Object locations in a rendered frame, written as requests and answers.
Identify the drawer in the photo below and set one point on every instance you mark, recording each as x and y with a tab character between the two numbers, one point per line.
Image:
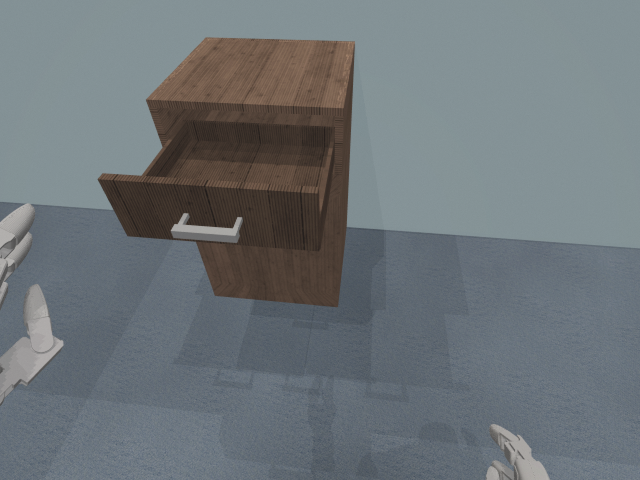
276	177

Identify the cabinet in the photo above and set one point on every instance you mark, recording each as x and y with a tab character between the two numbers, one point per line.
270	81

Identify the robot left hand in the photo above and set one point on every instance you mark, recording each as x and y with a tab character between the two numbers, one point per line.
27	357

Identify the robot right hand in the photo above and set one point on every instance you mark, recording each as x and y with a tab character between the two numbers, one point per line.
518	454

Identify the handle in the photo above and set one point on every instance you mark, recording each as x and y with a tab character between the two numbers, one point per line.
183	231

